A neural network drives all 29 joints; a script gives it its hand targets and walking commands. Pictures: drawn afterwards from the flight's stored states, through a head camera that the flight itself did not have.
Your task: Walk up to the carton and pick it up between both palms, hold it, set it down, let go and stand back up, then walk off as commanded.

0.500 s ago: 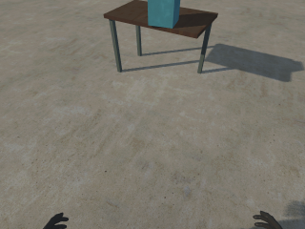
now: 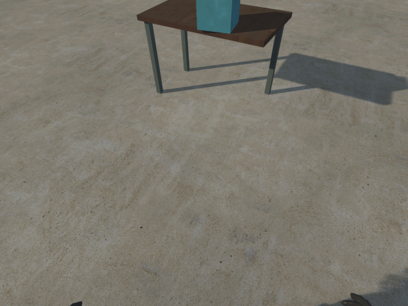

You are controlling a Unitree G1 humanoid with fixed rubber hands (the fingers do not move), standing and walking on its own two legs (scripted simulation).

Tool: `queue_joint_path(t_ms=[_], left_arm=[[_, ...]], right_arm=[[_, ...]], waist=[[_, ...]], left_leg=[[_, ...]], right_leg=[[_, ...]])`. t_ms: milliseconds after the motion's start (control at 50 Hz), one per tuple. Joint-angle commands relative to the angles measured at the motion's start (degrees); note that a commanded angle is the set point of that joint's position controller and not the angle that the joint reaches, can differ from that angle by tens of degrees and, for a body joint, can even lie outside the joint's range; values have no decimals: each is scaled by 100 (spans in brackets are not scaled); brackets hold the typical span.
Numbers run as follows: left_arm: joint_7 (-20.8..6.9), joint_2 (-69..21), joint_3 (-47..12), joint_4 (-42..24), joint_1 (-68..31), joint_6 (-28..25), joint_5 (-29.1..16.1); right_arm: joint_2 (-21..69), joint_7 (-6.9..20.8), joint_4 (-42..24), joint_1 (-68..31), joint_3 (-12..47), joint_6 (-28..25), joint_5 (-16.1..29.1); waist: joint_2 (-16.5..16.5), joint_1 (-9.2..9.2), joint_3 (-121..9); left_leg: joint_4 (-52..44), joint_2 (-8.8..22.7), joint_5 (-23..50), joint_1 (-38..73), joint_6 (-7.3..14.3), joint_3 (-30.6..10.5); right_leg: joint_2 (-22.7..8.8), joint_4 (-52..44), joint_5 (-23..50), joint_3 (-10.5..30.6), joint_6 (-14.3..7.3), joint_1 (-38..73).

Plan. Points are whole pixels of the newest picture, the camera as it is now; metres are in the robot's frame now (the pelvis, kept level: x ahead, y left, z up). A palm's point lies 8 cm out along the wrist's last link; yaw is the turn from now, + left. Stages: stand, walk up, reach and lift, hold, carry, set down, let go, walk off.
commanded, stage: stand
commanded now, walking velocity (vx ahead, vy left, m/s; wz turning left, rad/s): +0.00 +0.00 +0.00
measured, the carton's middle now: (218, 3) +1.70 -0.04 +0.00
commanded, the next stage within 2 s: none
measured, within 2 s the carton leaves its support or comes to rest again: neither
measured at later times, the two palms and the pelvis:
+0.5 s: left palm out of the picture +0.06 +0.30 -0.09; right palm out of the picture +0.09 -0.31 -0.10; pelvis -0.02 -0.01 +0.01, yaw +0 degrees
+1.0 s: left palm out of the picture +0.05 +0.30 -0.10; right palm out of the picture +0.06 -0.30 -0.10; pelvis -0.03 +0.00 +0.01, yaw +0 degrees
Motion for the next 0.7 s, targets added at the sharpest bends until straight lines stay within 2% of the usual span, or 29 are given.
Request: queue_joint_path(t_ms=[0, 20, 40, 80, 100, 120, 160, 180, 220, 240, 260, 280, 300, 340, 360, 400, 420, 440, 460, 480, 500, 520, 540, 560, 580, 620, 640, 660, 680], left_arm=[[36, 897, 167, -151, -492, -63, -156], [51, 792, 111, -168, -573, -67, -101], [44, 861, 102, -72, -477, -93, -104], [65, 1042, 142, -10, -481, -57, -42], [51, 851, 94, -9, -560, -33, -90], [66, 1046, 159, 3, -474, -38, -175], [60, 970, 131, -7, -640, -62, -133], [83, 950, 132, 43, -541, -32, -81], [66, 923, 91, 166, -418, -34, -89], [74, 941, 140, 201, -533, -17, -97], [53, 1049, 197, 227, -408, -33, -97], [64, 1013, 100, 228, -652, -30, -89], [70, 894, 78, 273, -469, -47, -115], [56, 1129, 90, 332, -370, -66, -95], [45, 1083, 91, 397, -428, -87, -124], [50, 1098, 119, 366, -644, -33, -76], [49, 866, 72, 389, -553, -7, -111], [62, 1017, 145, 399, -610, -45, -52], [46, 985, 97, 455, -580, -31, -98], [43, 936, 87, 434, -686, -41, -39], [24, 876, 45, 358, -582, -72, -54], [34, 1027, 59, 359, -856, -77, -48], [7, 1053, 118, 482, -584, -70, -35], [31, 992, 80, 527, -510, -75, -38], [49, 938, 41, 488, -485, -84, -63], [43, 1059, 82, 610, -636, -46, -103], [60, 949, 65, 545, -370, -42, -103], [78, 1086, 58, 620, -383, -62, -100], [100, 1211, 165, 632, -491, -53, -61]], right_arm=[[-1260, -60, -106, -287, -197, -65, 35], [-1270, -36, -8, -376, -225, -64, 32], [-1274, -47, -81, -440, -187, -96, -1], [-1248, -41, -35, -517, -228, -70, 65], [-1135, -20, 8, -383, -136, -89, 44], [-1226, -43, 54, -412, -193, -61, 33], [-1282, -47, 109, -557, -213, -95, 65], [-1154, -62, 148, -375, -178, -80, 49], [-1197, -33, 166, -348, -148, -93, 10], [-955, 3, 158, -701, -122, -93, 28], [-1089, -13, 190, -580, -100, -100, 24], [-1069, -16, 200, -591, -161, -101, 58], [-1193, -50, 270, -491, -147, -77, 46], [-1249, -58, 402, -346, -181, -65, 65], [-1205, -52, 398, -425, -121, -48, 87], [-1114, -14, 427, -471, -169, -77, 119], [-1268, -11, 449, -558, -173, -105, 56], [-1224, -6, 408, -575, -186, -145, 50], [-1138, 3, 539, -462, -99, -110, 34], [-1110, -1, 542, -453, -125, -77, 52], [-1174, -3, 650, -546, -131, -60, 58], [-886, 42, 613, -580, -22, -56, 67], [-995, 62, 585, -465, -48, -55, 28], [-932, 19, 612, -614, -75, -97, 24], [-1131, -4, 699, -511, -85, -100, -2], [-1104, 0, 687, -556, -83, -110, 52], [-1178, 9, 708, -564, -135, -124, 31], [-1129, 37, 724, -528, -110, -98, 70], [-1167, 5, 743, -565, -105, -63, 53]], waist=[[-6, -101, -91], [-61, -74, 44], [223, -9, -83], [200, 114, -206], [145, 34, -251], [212, 53, -310], [-64, -15, -73], [-159, -42, -192], [413, -16, -243], [134, 62, -134], [326, 52, -296], [252, -44, -4], [-131, 12, -149], [-15, -16, -233], [-15, 66, -609], [56, -140, -190], [166, -12, -311], [208, -39, -141], [-36, 21, -97], [-206, -55, -77], [-5, 7, -81], [-317, -56, -66], [-180, -76, -393], [116, -24, -357], [135, 37, -414], [-103, -34, -348], [70, 110, -545], [-260, 48, -317], [-59, 41, -498]], left_leg=[[-841, 419, 1353, 414, 281, -490], [-935, 501, 1322, 317, 313, -603], [-1038, 580, 1243, 314, 408, -767], [-920, 605, 1746, 274, 359, -765], [-1051, 566, 1414, 364, 295, -590], [-996, 488, 1646, 411, 228, -603], [-1025, 517, 1521, 471, 299, -561], [-1175, 514, 1349, 650, 239, -520], [-1192, 587, 1301, 476, 298, -643], [-1290, 608, 1486, 266, 266, -632], [-1163, 543, 1482, 396, 237, -531], [-1216, 496, 1491, 287, 262, -560], [-1284, 502, 1410, 455, 283, -595], [-1118, 486, 1357, 606, 277, -650], [-1134, 507, 1450, 700, 253, -571], [-1213, 439, 1424, 578, 167, -480], [-1345, 562, 1297, 526, 239, -576], [-1410, 578, 1059, 415, 242, -648], [-1390, 586, 1029, 536, 243, -584], [-1355, 453, 919, 505, 177, -522], [-1427, 497, 874, 455, 243, -575], [-1469, 508, 783, 386, 224, -454], [-1352, 399, 894, 660, 112, -349], [-1352, 478, 1024, 706, 154, -438], [-1450, 525, 1166, 725, 195, -517], [-1470, 521, 1337, 599, 164, -497], [-1465, 508, 1150, 674, 197, -566], [-1453, 468, 1128, 575, 196, -583], [-1382, 418, 1269, 658, 94, -441]], right_leg=[[-621, -1109, 1487, 674, -403, 26], [-568, -1098, 1283, 622, -404, -128], [-573, -1249, 1039, 613, -379, 188], [-547, -1060, 1486, 499, -360, 324], [-578, -1185, 1477, 609, -384, 347], [-596, -1035, 1476, 554, -339, 329], [-646, -1225, 1598, 642, -406, 85], [-598, -1362, 1170, 644, -323, 197], [-523, -1246, 1152, 579, -354, 301], [-504, -1226, 1274, 514, -334, 291], [-553, -1234, 1188, 596, -349, 399], [-564, -1324, 1267, 614, -352, 277], [-614, -1397, 1407, 629, -391, 346], [-603, -1362, 1322, 673, -321, 257], [-646, -1347, 1330, 603, -330, 442], [-715, -1455, 1257, 691, -391, 226], [-585, -1452, 1098, 661, -350, 313], [-663, -1600, 870, 736, -338, 301], [-633, -1700, 773, 745, -325, 251], [-704, -1797, 819, 910, -383, 118], [-736, -1909, 734, 893, -396, 167], [-746, -1894, 431, 1004, -437, 101], [-672, -1846, 497, 864, -341, 236], [-710, -1736, 872, 791, -369, 237], [-664, -1734, 941, 707, -314, 369], [-659, -1655, 1249, 664, -333, 542], [-687, -1793, 1166, 736, -327, 571], [-779, -1858, 1159, 839, -331, 558], [-880, -1964, 1113, 974, -350, 487]])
